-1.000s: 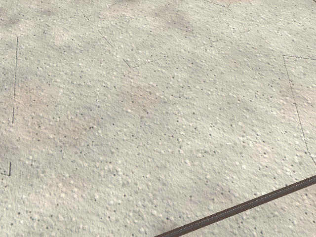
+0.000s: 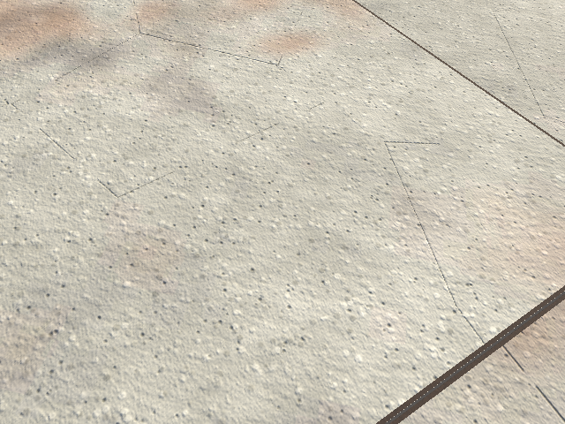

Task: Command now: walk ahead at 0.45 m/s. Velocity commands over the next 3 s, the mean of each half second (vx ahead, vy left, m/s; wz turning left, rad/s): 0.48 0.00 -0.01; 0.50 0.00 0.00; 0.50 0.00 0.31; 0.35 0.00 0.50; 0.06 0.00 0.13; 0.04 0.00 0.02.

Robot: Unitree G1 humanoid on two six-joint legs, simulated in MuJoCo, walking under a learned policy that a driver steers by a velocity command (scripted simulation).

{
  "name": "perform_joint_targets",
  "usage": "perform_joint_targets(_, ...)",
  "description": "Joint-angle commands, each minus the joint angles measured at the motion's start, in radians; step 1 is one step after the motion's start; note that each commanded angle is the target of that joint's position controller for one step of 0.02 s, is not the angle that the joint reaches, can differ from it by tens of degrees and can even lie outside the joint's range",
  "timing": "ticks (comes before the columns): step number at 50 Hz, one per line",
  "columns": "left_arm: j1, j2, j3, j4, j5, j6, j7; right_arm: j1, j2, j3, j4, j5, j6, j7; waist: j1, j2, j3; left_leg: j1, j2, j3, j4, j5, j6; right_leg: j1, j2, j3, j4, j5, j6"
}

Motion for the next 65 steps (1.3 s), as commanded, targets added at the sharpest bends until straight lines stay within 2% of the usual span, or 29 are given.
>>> perform_joint_targets(1,-0.094,0.037,0.007,-0.092,0.005,-0.013,-0.002,-0.023,-0.165,-0.036,-0.055,0.005,-0.010,-0.015,0.003,0.100,0.061,0.082,0.230,-0.200,-0.204,0.191,0.135,-0.176,-0.028,0.009,-0.136,0.122,0.034)
perform_joint_targets(5,-0.220,-0.001,-0.013,-0.129,-0.004,-0.019,-0.021,0.035,-0.178,-0.038,-0.034,0.007,0.006,-0.024,-0.041,0.118,0.086,0.074,0.221,-0.122,-0.206,0.265,0.124,-0.100,0.007,-0.034,-0.350,0.252,0.045)
perform_joint_targets(11,-0.321,0.021,-0.014,-0.175,-0.008,-0.026,-0.056,0.084,-0.197,-0.047,-0.007,0.024,0.037,-0.031,-0.033,0.118,0.115,0.220,0.289,-0.124,-0.119,0.456,0.108,-0.078,0.053,-0.058,-0.492,0.133,-0.020)
perform_joint_targets(13,-0.305,0.067,0.011,-0.178,-0.003,-0.036,-0.053,0.191,-0.179,-0.034,0.020,0.014,0.052,-0.026,-0.019,0.118,-0.008,0.277,0.240,-0.112,0.105,1.013,0.085,0.159,0.158,-0.162,-0.545,0.039,-0.067)
perform_joint_targets(14,-0.140,0.083,0.027,-0.134,-0.004,-0.034,-0.049,0.149,-0.221,-0.041,0.018,0.023,0.056,-0.031,0.084,0.161,-0.098,0.203,0.230,-0.098,0.283,1.116,0.062,0.397,0.153,-0.140,-0.613,0.171,-0.097)
perform_joint_targets(15,0.082,0.141,0.047,-0.073,-0.001,-0.028,-0.037,0.069,-0.237,-0.042,-0.014,0.012,0.045,-0.033,0.193,0.169,-0.217,-0.039,0.201,-0.093,0.502,0.937,0.035,0.757,0.032,-0.024,-0.575,0.258,-0.150)
perform_joint_targets(16,0.228,0.252,0.066,-0.027,0.019,-0.018,-0.024,0.100,-0.088,-0.003,-0.064,-0.021,0.016,-0.024,0.173,-0.126,-0.376,-0.509,0.024,-0.039,0.909,-0.031,-0.044,1.219,-0.308,0.396,-0.490,0.538,-0.289)
perform_joint_targets(17,0.290,0.176,0.055,-0.006,0.025,-0.003,-0.015,0.099,-0.136,-0.013,-0.030,0.021,-0.014,-0.021,0.226,-0.123,-0.478,-0.618,-0.024,-0.195,1.133,-0.360,-0.066,1.201,-0.394,0.581,-0.579,0.524,-0.389)
perform_joint_targets(18,0.229,0.133,0.039,0.002,0.025,0.007,-0.009,-0.003,-0.177,-0.030,-0.062,0.056,-0.025,-0.017,0.217,-0.081,-0.290,-0.708,0.046,-0.182,1.157,-0.320,-0.063,1.055,-0.327,0.401,-0.617,0.478,-0.337)
perform_joint_targets(20,0.106,0.070,0.017,0.012,0.012,0.009,-0.007,-0.126,-0.127,-0.018,-0.108,0.036,-0.020,-0.016,0.140,-0.009,-0.082,-0.714,0.125,-0.077,1.095,-0.223,-0.062,0.755,-0.222,0.258,-0.729,0.287,-0.262)
perform_joint_targets(23,0.026,0.038,0.000,0.037,0.010,-0.001,-0.013,-0.072,-0.037,-0.001,-0.118,0.036,0.027,-0.012,0.032,-0.077,0.047,-0.696,0.153,-0.059,1.224,-0.237,-0.072,0.469,-0.206,0.198,-0.886,0.140,-0.255)
perform_joint_targets(26,-0.040,0.076,0.004,0.048,0.001,-0.014,-0.006,-0.141,-0.032,0.018,-0.188,0.012,0.037,-0.015,-0.025,-0.036,0.102,-0.681,0.196,-0.043,0.992,-0.090,-0.089,0.269,-0.128,0.047,-0.952,0.112,-0.218)
perform_joint_targets(28,-0.021,0.096,0.010,0.055,0.013,-0.025,0.002,-0.195,-0.025,0.026,-0.201,-0.007,0.025,-0.005,-0.008,-0.022,0.065,-0.492,0.177,-0.007,0.749,0.086,-0.088,0.203,-0.070,-0.045,-0.955,0.192,-0.196)
perform_joint_targets(32,0.108,0.159,0.029,0.107,-0.020,-0.014,0.001,-0.293,-0.054,0.023,-0.237,0.014,0.019,0.001,0.042,-0.023,0.059,-0.511,0.133,0.017,0.501,0.069,-0.046,0.485,-0.179,0.003,-0.943,0.298,-0.190)
perform_joint_targets(35,0.136,0.138,0.015,0.121,-0.003,0.017,0.002,-0.121,-0.131,-0.030,-0.200,0.010,0.013,0.009,-0.060,-0.053,-0.077,-0.237,0.017,0.103,0.386,0.044,0.014,0.573,-0.147,-0.050,-0.634,0.710,-0.123)
perform_joint_targets(36,0.141,0.103,0.000,0.109,0.005,0.016,0.010,0.032,-0.198,-0.060,-0.163,0.011,0.017,0.004,-0.121,-0.009,-0.173,0.001,0.059,0.021,0.370,0.099,0.051,0.455,-0.087,-0.089,-0.389,0.676,-0.081)
perform_joint_targets(37,0.248,-0.007,-0.032,0.079,-0.001,0.003,0.008,0.126,-0.326,-0.092,-0.147,-0.012,0.026,-0.001,-0.085,0.306,-0.322,0.292,0.336,-0.537,0.158,-0.230,0.227,0.102,0.083,-0.096,0.063,0.229,0.000)
perform_joint_targets(38,0.197,0.039,-0.023,0.099,0.013,-0.020,-0.007,0.137,-0.273,-0.074,-0.151,-0.003,0.023,-0.004,-0.100,0.323,-0.393,0.320,0.400,-0.887,-0.075,-0.362,0.254,-0.018,0.144,0.086,0.283,-0.276,-0.007)
perform_joint_targets(39,0.144,0.092,0.001,0.081,-0.024,-0.032,-0.022,0.031,-0.217,-0.051,-0.165,-0.003,0.013,-0.005,-0.061,0.258,-0.243,0.212,0.424,-0.790,-0.074,-0.440,0.217,-0.150,0.099,0.134,0.422,-0.262,-0.024)
perform_joint_targets(41,0.021,0.073,-0.006,0.035,-0.018,-0.030,-0.017,-0.059,-0.146,-0.035,-0.147,-0.001,0.008,0.004,-0.007,0.116,-0.047,-0.046,0.351,-0.505,-0.072,-0.314,0.164,-0.171,-0.013,0.050,0.347,-0.154,-0.055)
perform_joint_targets(42,0.034,0.068,0.000,0.037,-0.013,-0.018,-0.009,-0.104,-0.117,-0.029,-0.144,-0.010,0.000,0.007,0.038,0.128,-0.020,-0.143,0.304,-0.405,-0.097,-0.216,0.138,-0.094,-0.048,0.058,0.288,-0.103,-0.058)
perform_joint_targets(46,0.053,0.031,-0.008,0.058,-0.003,0.022,0.002,-0.118,-0.107,-0.032,-0.117,-0.005,-0.024,0.000,0.076,0.125,0.002,-0.188,0.255,-0.198,-0.188,0.003,0.164,-0.034,-0.058,0.041,0.142,-0.015,-0.023)
perform_joint_targets(56,-0.236,0.020,-0.018,-0.006,-0.007,-0.015,-0.026,0.019,-0.193,-0.070,-0.040,0.026,0.011,-0.030,-0.019,0.109,0.072,-0.015,0.274,-0.110,-0.181,0.065,0.145,-0.004,-0.006,-0.007,-0.445,0.202,0.041)
perform_joint_targets(59,-0.203,0.066,-0.005,0.000,-0.009,-0.032,-0.034,-0.004,-0.200,-0.079,-0.034,0.030,0.022,-0.034,0.017,0.126,0.061,0.029,0.303,-0.165,-0.110,0.036,0.121,0.074,0.005,0.010,-0.519,0.138,0.015)
perform_joint_targets(61,-0.039,0.113,0.024,0.051,-0.006,-0.041,-0.026,-0.024,-0.172,-0.070,-0.036,0.023,0.030,-0.033,0.105,0.119,-0.017,-0.008,0.247,-0.144,0.072,0.163,0.082,0.308,0.041,-0.027,-0.560,0.082,-0.016)
perform_joint_targets(62,0.123,0.177,0.049,0.085,0.004,-0.044,-0.014,-0.017,-0.106,-0.047,-0.047,0.009,0.030,-0.030,0.169,0.042,-0.146,-0.120,0.175,-0.083,0.347,0.108,0.040,0.555,-0.067,0.080,-0.550,0.058,-0.059)
perform_joint_targets(63,0.198,0.294,0.075,0.095,0.026,-0.036,-0.008,0.080,0.002,-0.019,-0.083,0.007,0.015,-0.029,0.129,-0.243,-0.257,-0.500,0.012,-0.002,0.731,-0.213,-0.041,0.887,-0.313,0.489,-0.632,-0.115,-0.193)
perform_joint_targets(64,0.213,0.214,0.055,0.092,0.025,-0.040,-0.013,0.069,-0.065,-0.033,-0.074,0.030,0.001,-0.031,0.154,-0.238,-0.286,-0.623,0.012,-0.141,0.920,-0.335,-0.046,0.880,-0.340,0.701,-0.759,-0.283,-0.230)
perform_joint_targets(65,0.153,0.147,0.035,0.084,0.017,-0.045,-0.013,0.001,-0.142,-0.056,-0.090,0.052,-0.005,-0.030,0.149,-0.155,-0.181,-0.689,0.063,-0.173,0.988,-0.260,-0.030,0.801,-0.319,0.566,-0.760,-0.305,-0.192)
